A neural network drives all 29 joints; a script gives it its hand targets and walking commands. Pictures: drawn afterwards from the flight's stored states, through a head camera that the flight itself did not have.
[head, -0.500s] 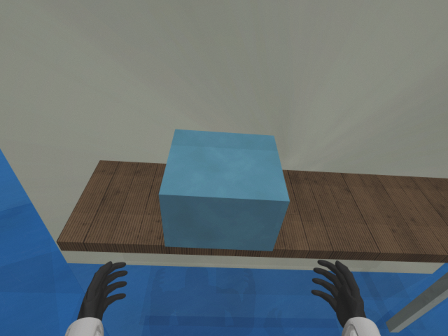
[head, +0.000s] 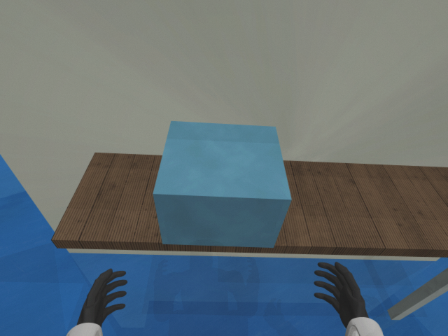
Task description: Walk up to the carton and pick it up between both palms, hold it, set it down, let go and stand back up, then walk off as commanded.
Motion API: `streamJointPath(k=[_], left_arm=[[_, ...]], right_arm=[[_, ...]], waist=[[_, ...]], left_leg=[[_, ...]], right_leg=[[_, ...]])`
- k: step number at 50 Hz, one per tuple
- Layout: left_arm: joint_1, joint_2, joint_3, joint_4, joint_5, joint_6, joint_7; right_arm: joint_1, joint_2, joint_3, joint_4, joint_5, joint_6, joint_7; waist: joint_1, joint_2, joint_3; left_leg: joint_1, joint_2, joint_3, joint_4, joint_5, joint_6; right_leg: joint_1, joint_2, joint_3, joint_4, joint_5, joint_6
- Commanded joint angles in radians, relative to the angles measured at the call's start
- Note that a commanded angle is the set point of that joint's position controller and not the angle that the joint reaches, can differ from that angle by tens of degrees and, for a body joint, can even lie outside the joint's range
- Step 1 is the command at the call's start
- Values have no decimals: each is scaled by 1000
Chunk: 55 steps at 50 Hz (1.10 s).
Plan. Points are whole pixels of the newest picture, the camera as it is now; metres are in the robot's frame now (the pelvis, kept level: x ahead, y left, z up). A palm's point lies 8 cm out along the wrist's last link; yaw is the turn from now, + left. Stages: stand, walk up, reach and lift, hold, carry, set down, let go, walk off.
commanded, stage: set down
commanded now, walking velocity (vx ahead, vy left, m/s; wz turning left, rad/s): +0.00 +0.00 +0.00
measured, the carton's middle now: (221, 183) +0.49 +0.00 -0.02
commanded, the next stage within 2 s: let go in 0.54 s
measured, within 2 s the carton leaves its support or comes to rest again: neither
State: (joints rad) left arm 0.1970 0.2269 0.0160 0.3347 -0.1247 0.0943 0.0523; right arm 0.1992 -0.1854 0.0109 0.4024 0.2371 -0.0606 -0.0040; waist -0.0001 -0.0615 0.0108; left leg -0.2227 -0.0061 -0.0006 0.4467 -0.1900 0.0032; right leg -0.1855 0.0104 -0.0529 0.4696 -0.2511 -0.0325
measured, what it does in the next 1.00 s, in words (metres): stands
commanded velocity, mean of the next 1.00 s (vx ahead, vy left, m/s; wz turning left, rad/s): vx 0.00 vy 0.00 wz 0.00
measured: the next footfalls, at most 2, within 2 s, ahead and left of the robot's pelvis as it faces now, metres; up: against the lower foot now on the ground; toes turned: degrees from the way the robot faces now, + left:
none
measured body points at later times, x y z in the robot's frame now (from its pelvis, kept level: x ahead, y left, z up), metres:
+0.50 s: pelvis +0.01 +0.00 +0.00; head +0.02 +0.02 +0.45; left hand +0.19 +0.23 -0.07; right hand +0.19 -0.22 -0.06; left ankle +0.03 +0.12 -0.74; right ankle +0.00 -0.09 -0.74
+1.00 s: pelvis +0.01 +0.00 +0.00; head +0.02 +0.01 +0.45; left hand +0.19 +0.23 -0.08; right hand +0.17 -0.23 -0.08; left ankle +0.03 +0.12 -0.74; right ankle +0.00 -0.09 -0.74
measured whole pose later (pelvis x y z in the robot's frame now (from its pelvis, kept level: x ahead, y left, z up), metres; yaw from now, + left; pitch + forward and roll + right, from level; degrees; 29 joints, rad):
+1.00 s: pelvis +0.01 +0.00 +0.00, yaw +0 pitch -2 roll +1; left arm 0.21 0.23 0.01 0.43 -0.12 0.15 0.01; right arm 0.21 -0.17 0.01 0.64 0.14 -0.16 0.00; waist 0.00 -0.05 0.06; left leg -0.21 -0.01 0.00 0.44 -0.20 0.00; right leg -0.18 0.01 -0.05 0.47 -0.26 -0.04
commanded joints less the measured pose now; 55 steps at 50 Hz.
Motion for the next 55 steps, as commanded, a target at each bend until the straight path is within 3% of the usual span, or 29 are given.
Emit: streamJointPath(k=[1, 2, 3, 4, 7, 11, 15, 17, 18, 21, 23, 24, 25, 26, 27, 29, 31, 33, 34, 39, 42, 44, 45, 47, 50, 51, 53, 54, 55], left_arm=[[-106, 192, 44, -205, -9, -28, -29], [-114, 174, 27, -236, -2, -47, -23], [-78, 162, 61, -40, 37, -12, -52], [-90, 157, 38, -131, 41, -21, -37], [-99, 158, 35, -117, 29, -27, -42], [-46, 153, 35, -166, 52, -34, -33], [-17, 137, 44, -31, 81, -19, -54], [-41, 163, 57, -131, 52, -43, -50], [-8, 126, 46, -32, 99, -24, -55], [-48, 136, 51, 62, 111, -17, -68], [-56, 151, 46, -171, 96, -54, -38], [-64, 131, 50, 29, 132, -10, -50], [-47, 119, 40, 59, 135, 1, -50], [-93, 157, 49, -30, 117, -28, -48], [-90, 119, 33, 15, 122, -6, -50], [-115, 170, 31, -13, 93, -10, -47], [-96, 168, 38, -60, 87, -21, -43], [-76, 128, 40, 29, 119, -1, -34], [-68, 140, 34, -29, 120, -4, -31], [-88, 130, 29, 43, 123, 21, -35], [-95, 90, 4, 39, 152, 25, -23], [-47, 85, 6, 69, 160, 37, -25], [-63, 129, 4, -13, 117, 16, -31], [-55, 132, 23, 4, 124, 19, -27], [-65, 82, 13, 52, 139, 31, -19], [-2, 257, 71, 117, 177, -39, -20], [-20, 287, 89, 148, 195, -96, -35], [-79, 317, 101, 165, 208, -112, -43], [-73, 303, 105, 171, 206, -121, -40]], right_arm=[[-36, -99, -73, -167, -163, -47, -14], [-53, -116, -87, -168, -154, -58, -3], [4, -60, -50, -9, -197, -37, -17], [-16, -106, -69, -36, -175, -50, -7], [-31, -90, -67, -46, -181, -57, -13], [-8, -111, -81, -37, -181, -88, -9], [16, -122, -54, 65, -203, -91, -9], [-14, -115, -57, -90, -187, -123, -16], [18, -105, -60, 76, -205, -104, -10], [-11, -84, -33, 119, -221, -106, -18], [-35, -96, -57, -54, -174, -147, -1], [-30, -70, -70, 148, -236, -115, -10], [-46, -105, -48, 193, -237, -112, -1], [-56, -67, -33, 97, -215, -124, -5], [-55, -77, -46, 128, -227, -120, -6], [-59, -42, -76, 79, -234, -128, -15], [-64, -74, -89, 23, -251, -150, -16], [-61, -91, -84, 168, -249, -135, 1], [-59, -95, -88, 118, -225, -141, 2], [-84, -93, -102, 162, -255, -126, 7], [-99, -118, -115, 215, -255, -126, 20], [-73, -123, -113, 258, -256, -125, 22], [-74, -92, -112, 132, -247, -148, 3], [-90, -105, -108, 149, -252, -151, 14], [-109, -135, -114, 200, -256, -151, 29], [-55, -309, -103, 204, -323, -78, 2], [-72, -303, -107, 180, -324, -38, -9], [-32, -264, -84, 177, -329, -21, -10], [-13, -263, -79, 183, -326, -16, -10]], waist=[[16, 83, -101], [21, 105, -105], [16, 80, -9], [31, 127, -65], [20, 83, -81], [22, 127, -108], [14, 83, -60], [35, 56, -119], [11, 96, -38], [29, 70, -24], [57, 113, -144], [25, 158, 10], [38, 100, -4], [59, 111, -77], [31, 120, -23], [36, 119, -45], [34, 52, -83], [43, 131, -46], [40, 152, -60], [33, 84, -9], [29, 154, -25], [21, 140, -27], [7, 106, -89], [18, 70, -64], [39, 115, -41], [70, 125, -189], [20, 144, -166], [-25, 70, -97], [-4, 79, -55]], left_leg=[[169, 7, 46, -95, 75, -16], [159, 14, 31, -90, 96, -20], [170, -1, 44, -95, 64, -20], [149, 4, 43, -99, 89, -26], [194, 9, 43, -96, 76, -18], [220, 4, 36, -80, 142, -35], [219, 5, 31, -75, 176, -42], [215, -6, 48, -70, 175, -28], [212, -4, 45, -85, 152, -43], [204, -14, 58, -75, 119, -34], [239, 2, 43, -70, 186, -38], [185, 3, 43, -78, 118, -48], [175, -3, 44, -87, 108, -41], [165, -5, 50, -71, 105, -29], [177, 2, 53, -80, 76, -38], [180, -8, 57, -68, 59, -28], [184, 6, 50, -68, 94, -23], [203, -3, 62, -80, 83, -40], [171, -2, 58, -67, 108, -43], [194, 4, 54, -68, 71, -28], [210, 1, 58, -64, 79, -46], [213, 9, 48, -69, 100, -45], [203, 0, 58, -50, 81, -29], [201, -2, 55, -54, 91, -27], [186, 5, 55, -77, 38, -35], [41, 101, -70, 52, 145, 33], [-24, 73, -60, 50, 82, 21], [-46, 79, -50, 14, -24, 11], [-66, 78, -83, 2, -42, 29]], right_leg=[[20, -41, 79, -179, 41, 21], [20, -29, 71, -158, 79, 7], [9, -36, 88, -185, 52, 21], [44, -26, 80, -163, 77, 13], [17, -26, 76, -177, 57, 12], [38, -21, 71, -166, 138, 13], [28, -7, 70, -162, 195, 18], [39, -19, 71, -161, 207, 38], [15, -18, 74, -169, 198, 23], [-4, -30, 75, -172, 158, 30], [18, -9, 58, -160, 165, 16], [-4, -16, 65, -158, 104, 9], [5, -21, 68, -168, 103, 18], [37, -23, 73, -157, 91, 20], [5, -24, 62, -159, 68, 17], [1, -31, 71, -167, 42, 21], [20, -10, 47, -138, 100, 29], [-21, -14, 52, -149, 70, 18], [31, -18, 62, -138, 103, 12], [-25, -8, 44, -145, 46, 15], [-30, 7, 25, -128, 42, 7], [-18, 0, 34, -141, 74, 5], [-2, -12, 48, -149, 94, 13], [-11, 2, 41, -140, 86, 21], [-27, 9, 27, -143, 30, 4], [60, -97, 135, -82, 91, -3], [80, -131, 165, -96, 68, -21], [18, -105, 153, -107, 12, -24], [-3, -102, 167, -126, -38, -30]])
